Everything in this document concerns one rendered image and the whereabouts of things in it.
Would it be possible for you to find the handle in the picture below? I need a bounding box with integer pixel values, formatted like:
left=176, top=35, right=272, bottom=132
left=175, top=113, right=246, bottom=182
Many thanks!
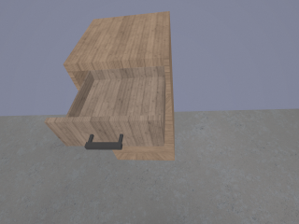
left=84, top=133, right=123, bottom=150

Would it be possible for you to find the cabinet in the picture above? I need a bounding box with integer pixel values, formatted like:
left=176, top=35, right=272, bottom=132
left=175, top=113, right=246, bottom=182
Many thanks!
left=64, top=11, right=175, bottom=161

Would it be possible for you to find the drawer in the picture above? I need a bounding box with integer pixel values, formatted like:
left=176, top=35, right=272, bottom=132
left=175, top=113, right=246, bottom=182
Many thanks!
left=44, top=65, right=166, bottom=147

